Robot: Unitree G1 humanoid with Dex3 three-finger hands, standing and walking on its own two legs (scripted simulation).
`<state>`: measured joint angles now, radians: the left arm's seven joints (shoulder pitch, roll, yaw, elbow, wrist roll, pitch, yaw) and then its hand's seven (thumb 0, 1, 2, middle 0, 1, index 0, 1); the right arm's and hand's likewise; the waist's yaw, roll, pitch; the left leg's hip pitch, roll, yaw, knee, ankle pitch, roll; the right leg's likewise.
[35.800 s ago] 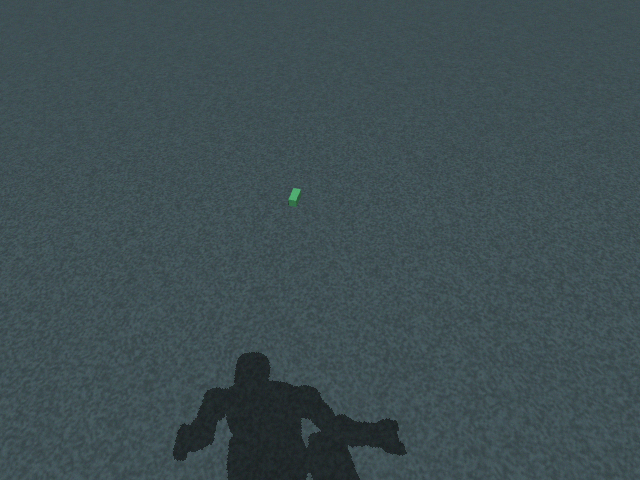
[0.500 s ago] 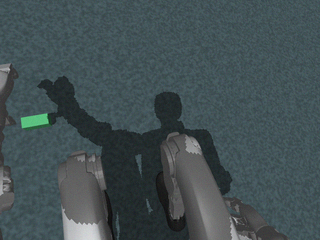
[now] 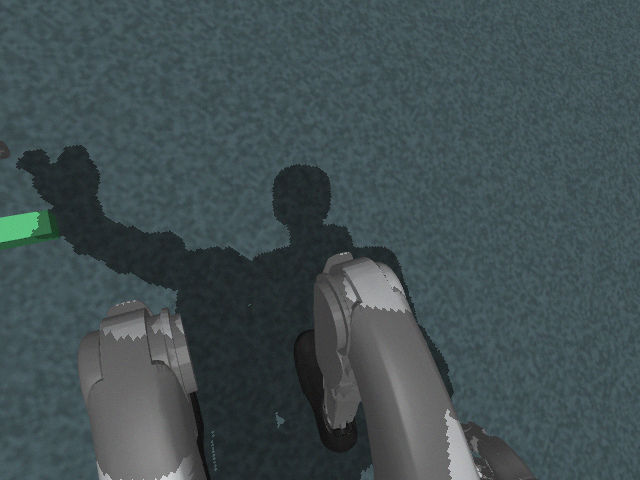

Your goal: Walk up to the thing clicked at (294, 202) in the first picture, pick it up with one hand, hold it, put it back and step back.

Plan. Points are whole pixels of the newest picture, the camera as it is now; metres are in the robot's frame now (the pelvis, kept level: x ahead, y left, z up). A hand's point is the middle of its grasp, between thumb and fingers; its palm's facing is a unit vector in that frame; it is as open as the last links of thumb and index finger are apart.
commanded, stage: home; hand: left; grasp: from above
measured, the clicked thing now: (23, 230) +0.46 +0.32 -0.30
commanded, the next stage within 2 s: none
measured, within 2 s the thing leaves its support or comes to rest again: neither
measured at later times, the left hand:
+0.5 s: hand out of the picture +0.34 +0.29 +0.03, palm faces -0.25 -0.65 -0.72, open 7.8 cm
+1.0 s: hand out of the picture +0.25 +0.23 +0.24, palm faces +0.18 -0.95 -0.27, open 7.4 cm
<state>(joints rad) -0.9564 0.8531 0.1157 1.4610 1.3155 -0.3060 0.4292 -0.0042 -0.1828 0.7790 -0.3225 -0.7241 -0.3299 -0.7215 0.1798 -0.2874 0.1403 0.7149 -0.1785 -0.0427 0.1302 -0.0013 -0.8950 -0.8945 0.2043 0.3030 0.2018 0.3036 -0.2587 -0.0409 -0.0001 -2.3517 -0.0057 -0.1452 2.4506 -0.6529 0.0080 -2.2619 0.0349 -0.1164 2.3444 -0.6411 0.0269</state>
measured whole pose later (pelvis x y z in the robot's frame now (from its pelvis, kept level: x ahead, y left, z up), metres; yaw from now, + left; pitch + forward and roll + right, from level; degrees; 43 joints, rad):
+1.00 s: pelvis +0.06 +0.00 +0.33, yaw +9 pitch +21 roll -4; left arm 0.22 0.27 0.07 0.10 -0.03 0.37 0.07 0.01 0.90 0.90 -0.20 -0.30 -0.21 -0.30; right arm 0.19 -0.20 0.06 0.55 0.04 -0.13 -0.11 0.01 -0.90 -0.90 0.21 0.30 0.20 0.30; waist -0.06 0.04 -0.18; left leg -1.15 0.01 -0.08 1.36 -0.56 -0.01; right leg -1.10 0.02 -0.06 1.29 -0.56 0.00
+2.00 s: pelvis +0.08 +0.01 +0.40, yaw +10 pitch +9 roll -3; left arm 0.50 0.22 0.03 -0.12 -0.05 0.45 0.02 0.01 0.90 0.90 -0.20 -0.30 -0.20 -0.30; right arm 0.31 -0.22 0.04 0.53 0.00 -0.23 -0.18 0.01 -0.90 -0.90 0.21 0.30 0.20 0.30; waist -0.04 0.05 -0.16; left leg -0.69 0.01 -0.06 1.02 -0.48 0.00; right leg -0.64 0.02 -0.04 0.94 -0.47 0.01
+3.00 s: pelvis +0.09 +0.01 +0.40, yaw +10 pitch +10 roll -3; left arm 0.51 0.23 0.03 -0.12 -0.05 0.44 0.01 0.01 0.90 0.90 -0.20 -0.30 -0.20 -0.30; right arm 0.30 -0.23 0.03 0.53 0.00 -0.22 -0.17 0.01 -0.90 -0.90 0.21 0.30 0.20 0.30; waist -0.04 0.05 -0.17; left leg -0.69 0.01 -0.06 1.02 -0.50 0.00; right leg -0.63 0.02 -0.04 0.95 -0.49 0.01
